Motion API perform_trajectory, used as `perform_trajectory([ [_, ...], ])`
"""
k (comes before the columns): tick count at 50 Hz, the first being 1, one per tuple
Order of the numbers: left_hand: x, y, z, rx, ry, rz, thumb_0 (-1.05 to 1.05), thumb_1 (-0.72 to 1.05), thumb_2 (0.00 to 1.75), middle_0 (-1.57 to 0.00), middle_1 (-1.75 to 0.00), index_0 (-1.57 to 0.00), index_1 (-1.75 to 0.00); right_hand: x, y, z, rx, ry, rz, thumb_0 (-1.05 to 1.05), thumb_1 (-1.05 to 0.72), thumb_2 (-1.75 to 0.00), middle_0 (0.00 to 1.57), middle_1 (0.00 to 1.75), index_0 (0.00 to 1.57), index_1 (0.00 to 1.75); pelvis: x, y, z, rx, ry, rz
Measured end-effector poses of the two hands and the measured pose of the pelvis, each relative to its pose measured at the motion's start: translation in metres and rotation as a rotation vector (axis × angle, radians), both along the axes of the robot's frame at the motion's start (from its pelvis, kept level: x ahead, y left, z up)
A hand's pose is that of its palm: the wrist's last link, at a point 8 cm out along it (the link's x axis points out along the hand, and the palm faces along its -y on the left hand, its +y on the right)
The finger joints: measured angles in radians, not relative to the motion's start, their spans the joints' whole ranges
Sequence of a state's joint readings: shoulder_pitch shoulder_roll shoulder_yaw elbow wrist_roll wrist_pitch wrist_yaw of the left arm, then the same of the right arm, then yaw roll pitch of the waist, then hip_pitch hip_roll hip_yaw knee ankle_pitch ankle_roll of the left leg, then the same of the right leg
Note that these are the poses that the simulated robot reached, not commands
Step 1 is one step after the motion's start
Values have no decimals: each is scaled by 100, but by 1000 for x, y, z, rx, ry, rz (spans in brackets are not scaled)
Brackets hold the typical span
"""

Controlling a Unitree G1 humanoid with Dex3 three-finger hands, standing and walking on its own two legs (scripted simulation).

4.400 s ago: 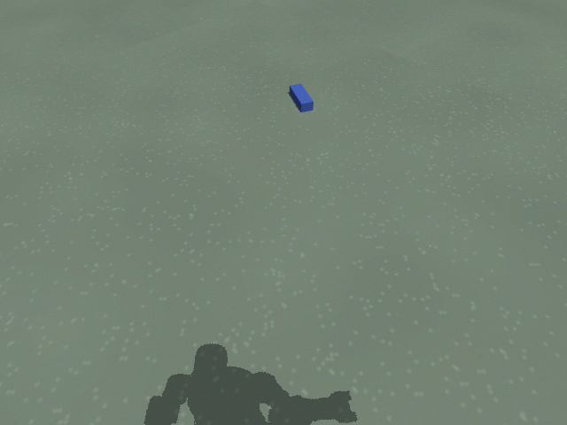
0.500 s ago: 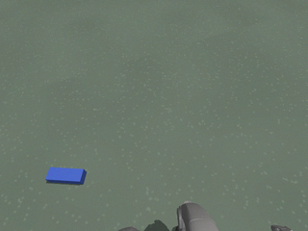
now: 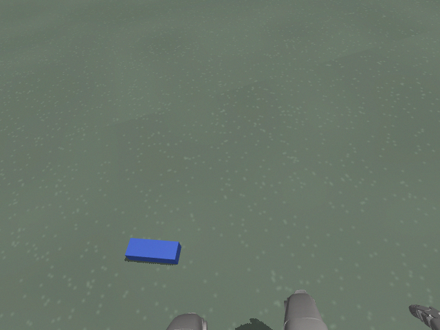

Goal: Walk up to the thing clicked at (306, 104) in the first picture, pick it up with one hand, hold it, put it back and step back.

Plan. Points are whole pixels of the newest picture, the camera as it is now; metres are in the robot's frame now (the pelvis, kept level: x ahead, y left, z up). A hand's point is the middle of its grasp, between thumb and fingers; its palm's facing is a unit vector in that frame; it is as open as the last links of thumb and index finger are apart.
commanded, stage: walk up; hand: left
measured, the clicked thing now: (153, 250) +0.52 +0.37 -0.68
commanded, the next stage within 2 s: none
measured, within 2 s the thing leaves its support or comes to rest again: neither
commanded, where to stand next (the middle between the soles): +0.09 +0.22 m, yaw -6 degrees
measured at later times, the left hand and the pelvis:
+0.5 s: hand out of the picture +0.05 +0.52 -0.09, palm faces -0.06 -0.78 -0.62, open 7.4 cm; pelvis +0.00 +0.20 +0.01, yaw -2 degrees
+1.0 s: hand out of the picture +0.15 +0.49 -0.12, palm faces -0.15 -0.92 -0.36, open 7.4 cm; pelvis +0.02 +0.25 +0.03, yaw -7 degrees
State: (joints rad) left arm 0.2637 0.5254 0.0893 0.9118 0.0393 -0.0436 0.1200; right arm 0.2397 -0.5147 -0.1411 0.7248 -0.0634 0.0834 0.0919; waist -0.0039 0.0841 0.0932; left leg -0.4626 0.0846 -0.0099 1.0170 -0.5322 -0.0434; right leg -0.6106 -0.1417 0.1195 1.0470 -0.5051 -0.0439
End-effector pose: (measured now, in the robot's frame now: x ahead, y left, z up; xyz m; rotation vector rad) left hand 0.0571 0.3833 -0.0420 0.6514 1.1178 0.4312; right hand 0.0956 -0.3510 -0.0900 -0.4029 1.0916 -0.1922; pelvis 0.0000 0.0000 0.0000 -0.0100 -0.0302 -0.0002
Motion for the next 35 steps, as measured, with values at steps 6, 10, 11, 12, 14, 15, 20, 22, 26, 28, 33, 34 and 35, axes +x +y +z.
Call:
perform_trajectory([
  [6, 12, 22, -4, -76, 39, -7, 0, 90, 90, -21, -30, -21, -30, -33, 59, 9, 36, 78, -60, 0, -91, -90, 20, 30, 20, 30, 7, 35, 20, -12, 10, 0],
  [10, 15, 22, -7, -121, 38, -42, 0, 90, 90, -21, -30, -21, -30, -41, 87, 1, 63, 124, -62, 0, -90, -90, 20, 30, 20, 30, 12, 57, 21, -2, 16, -11],
  [11, 13, 24, -8, -125, 33, -49, 0, 90, 90, -21, -30, -21, -30, -41, 94, -3, 66, 131, -61, 1, -90, -90, 20, 30, 20, 30, 11, 64, 20, -8, 8, -17],
  [12, 10, 27, -8, -129, 32, -51, 0, 90, 90, -21, -30, -21, -30, -39, 102, -5, 66, 138, -58, 1, -90, -90, 20, 30, 20, 30, 11, 71, 20, -13, 1, -17],
  [14, 2, 36, -5, -137, 30, -38, 0, 90, 90, -21, -30, -21, -31, -35, 119, -8, 67, 147, -48, 1, -90, -90, 20, 30, 20, 30, 10, 87, 22, -19, -6, -12],
  [15, -2, 43, -2, -137, 29, -31, 0, 90, 90, -21, -30, -21, -31, -31, 127, -8, 69, 143, -42, 1, -90, -90, 20, 30, 20, 30, 9, 95, 24, -19, -7, -10],
  [20, -17, 94, 10, -104, 41, -28, 0, 89, 90, -22, -30, -22, -31, -7, 166, -7, 79, 68, -18, 1, -90, -90, 20, 30, 20, 30, 3, 141, 24, -3, -7, -13],
  [22, -20, 122, 10, -84, 48, -34, 0, 89, 90, -22, -30, -22, -31, 0, 183, -6, 77, 33, -20, 1, -91, -90, 20, 30, 20, 30, 0, 161, 20, 2, -4, -17],
  [26, -14, 186, -2, -58, 36, -36, 0, 89, 90, -22, -30, -22, -31, 3, 217, -9, 42, -22, -35, 0, -91, -90, 20, 30, 20, 30, -1, 208, 3, 17, -2, -34],
  [28, -9, 211, -13, -53, 30, -13, 0, 89, 90, -21, -30, -21, -31, -7, 236, -13, 25, -28, -56, 0, -91, -90, 20, 30, 20, 30, -1, 226, -4, 31, -17, -48],
  [33, 16, 229, -25, -132, 28, -22, 0, 90, 90, -21, -30, -21, -30, -35, 280, -7, 43, 38, -107, 0, -91, -90, 20, 30, 20, 30, 4, 246, 6, 6, -16, -59],
  [34, 20, 228, -27, -155, 34, -29, 0, 90, 90, -20, -30, -20, -30, -39, 286, -5, 45, 47, -111, 0, -90, -90, 20, 30, 20, 30, 6, 249, 9, 3, -15, -61],
  [35, 24, 226, -29, -178, 42, -36, 0, 90, 90, -20, -30, -20, -30, -43, 290, -3, 44, 57, -114, 0, -90, -90, 20, 30, 20, 30, 7, 251, 12, 2, -12, -64],
])
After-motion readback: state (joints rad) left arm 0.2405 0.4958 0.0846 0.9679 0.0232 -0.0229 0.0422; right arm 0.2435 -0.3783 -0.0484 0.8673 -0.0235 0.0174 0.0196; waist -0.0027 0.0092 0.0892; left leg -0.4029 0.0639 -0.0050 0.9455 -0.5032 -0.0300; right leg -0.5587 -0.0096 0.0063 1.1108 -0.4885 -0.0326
